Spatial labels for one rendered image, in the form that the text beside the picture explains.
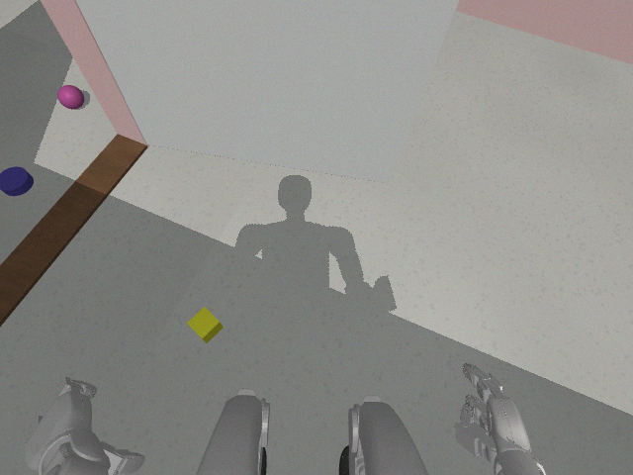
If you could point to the right robot arm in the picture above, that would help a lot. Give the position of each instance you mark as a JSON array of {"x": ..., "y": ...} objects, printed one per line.
[{"x": 516, "y": 462}]

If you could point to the left robot hand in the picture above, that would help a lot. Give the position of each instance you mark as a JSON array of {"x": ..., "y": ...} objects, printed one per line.
[{"x": 72, "y": 409}]

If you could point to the right robot hand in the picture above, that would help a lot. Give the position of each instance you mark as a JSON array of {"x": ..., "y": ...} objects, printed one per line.
[{"x": 501, "y": 426}]

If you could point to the left robot arm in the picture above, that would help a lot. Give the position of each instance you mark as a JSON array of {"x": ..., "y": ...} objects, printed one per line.
[{"x": 74, "y": 452}]

